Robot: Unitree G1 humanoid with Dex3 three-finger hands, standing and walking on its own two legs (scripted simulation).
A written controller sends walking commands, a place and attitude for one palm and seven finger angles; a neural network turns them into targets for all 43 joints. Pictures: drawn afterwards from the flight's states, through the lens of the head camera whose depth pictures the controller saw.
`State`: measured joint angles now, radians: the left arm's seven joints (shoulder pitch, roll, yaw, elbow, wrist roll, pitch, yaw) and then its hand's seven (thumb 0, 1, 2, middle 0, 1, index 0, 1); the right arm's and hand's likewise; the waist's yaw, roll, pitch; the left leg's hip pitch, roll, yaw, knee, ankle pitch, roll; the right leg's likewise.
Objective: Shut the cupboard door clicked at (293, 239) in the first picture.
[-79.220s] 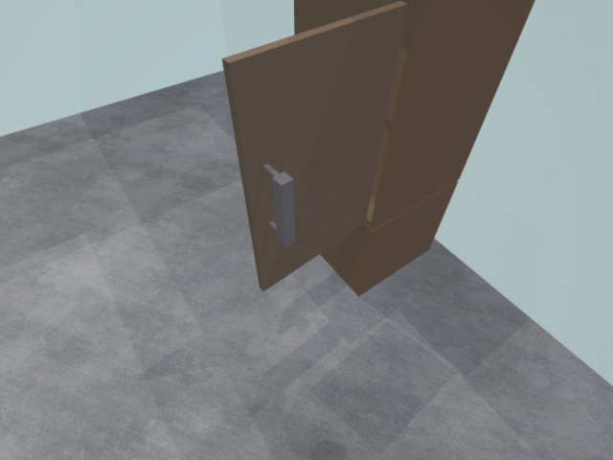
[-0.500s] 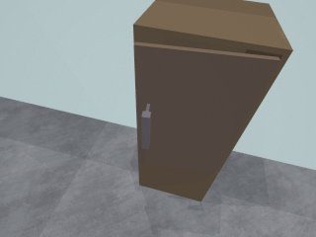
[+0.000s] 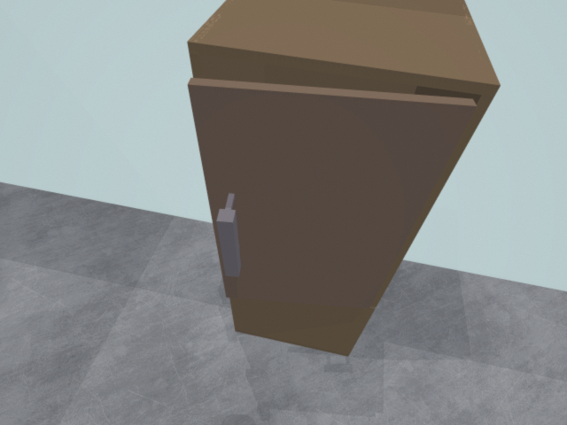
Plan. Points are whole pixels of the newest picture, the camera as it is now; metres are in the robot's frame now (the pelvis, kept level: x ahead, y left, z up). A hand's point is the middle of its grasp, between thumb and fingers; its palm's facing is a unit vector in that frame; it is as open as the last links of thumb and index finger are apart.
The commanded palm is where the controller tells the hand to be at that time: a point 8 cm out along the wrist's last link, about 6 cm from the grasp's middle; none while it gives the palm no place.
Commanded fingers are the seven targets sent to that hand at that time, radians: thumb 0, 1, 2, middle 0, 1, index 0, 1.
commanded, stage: shuffle to correct the standing spot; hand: left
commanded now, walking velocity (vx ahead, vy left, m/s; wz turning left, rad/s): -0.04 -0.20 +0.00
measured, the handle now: (232, 236) +0.44 +0.12 -0.04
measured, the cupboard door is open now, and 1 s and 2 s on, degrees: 8 8 8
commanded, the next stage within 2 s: come to a stop and stand still in 0.08 s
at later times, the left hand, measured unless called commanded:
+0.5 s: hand out of the picture +0.02 +0.10 -0.16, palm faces +0.00 -0.98 -0.22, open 7.3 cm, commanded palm none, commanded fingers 0.00 0.90 0.90 -0.20 -0.30 -0.20 -0.30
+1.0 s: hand out of the picture +0.02 +0.21 -0.17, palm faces -0.01 -0.96 -0.26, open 7.4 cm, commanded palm none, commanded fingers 0.00 0.90 0.90 -0.20 -0.30 -0.20 -0.30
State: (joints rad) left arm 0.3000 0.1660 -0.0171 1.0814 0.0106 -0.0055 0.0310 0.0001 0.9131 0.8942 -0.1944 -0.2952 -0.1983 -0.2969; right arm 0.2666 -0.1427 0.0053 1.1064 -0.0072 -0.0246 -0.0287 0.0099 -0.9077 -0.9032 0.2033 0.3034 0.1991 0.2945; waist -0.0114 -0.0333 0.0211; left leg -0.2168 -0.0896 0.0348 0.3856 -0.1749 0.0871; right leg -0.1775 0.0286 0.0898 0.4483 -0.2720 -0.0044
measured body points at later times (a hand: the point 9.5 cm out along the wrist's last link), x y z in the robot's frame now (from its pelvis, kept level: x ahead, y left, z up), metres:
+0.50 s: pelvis +0.01 -0.08 +0.00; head +0.03 -0.09 +0.45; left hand +0.02 +0.15 -0.15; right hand +0.05 -0.32 -0.15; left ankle -0.02 +0.06 -0.70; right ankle -0.02 -0.13 -0.74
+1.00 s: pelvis -0.02 +0.01 -0.01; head -0.03 +0.00 +0.44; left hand +0.02 +0.26 -0.15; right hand +0.04 -0.22 -0.15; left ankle +0.01 +0.09 -0.74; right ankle -0.02 -0.13 -0.74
